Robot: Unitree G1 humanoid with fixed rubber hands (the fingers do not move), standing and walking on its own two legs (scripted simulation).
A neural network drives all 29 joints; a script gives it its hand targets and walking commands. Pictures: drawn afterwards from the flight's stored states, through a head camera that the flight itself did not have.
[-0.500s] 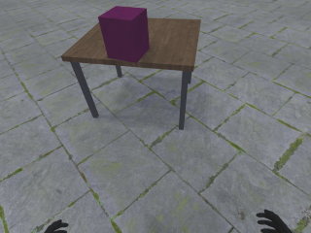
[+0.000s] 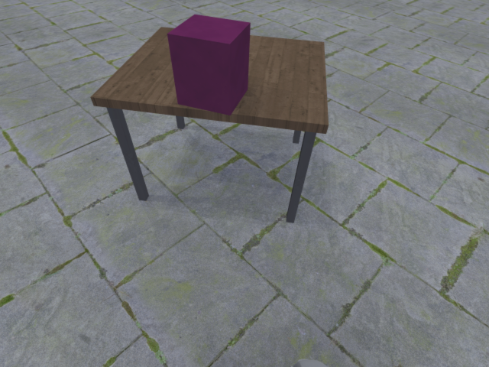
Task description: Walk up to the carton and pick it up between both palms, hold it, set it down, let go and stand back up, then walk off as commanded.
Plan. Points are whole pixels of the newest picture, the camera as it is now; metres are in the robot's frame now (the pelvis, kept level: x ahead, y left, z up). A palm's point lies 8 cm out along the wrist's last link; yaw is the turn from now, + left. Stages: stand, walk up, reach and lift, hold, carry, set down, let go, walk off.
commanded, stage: walk up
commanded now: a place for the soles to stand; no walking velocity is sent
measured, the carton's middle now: (212, 65) +1.10 +0.13 -0.01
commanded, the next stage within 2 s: none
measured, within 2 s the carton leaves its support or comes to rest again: neither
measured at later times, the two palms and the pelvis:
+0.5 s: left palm (68, 316) +0.23 +0.30 -0.02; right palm (435, 319) +0.25 -0.34 -0.10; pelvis +0.17 -0.03 +0.01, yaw -1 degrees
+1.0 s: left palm (57, 223) +0.45 +0.44 -0.08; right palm (343, 228) +0.45 -0.21 -0.10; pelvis +0.37 +0.11 -0.02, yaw -3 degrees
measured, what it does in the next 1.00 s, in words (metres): walks ahead: right foot, then left foot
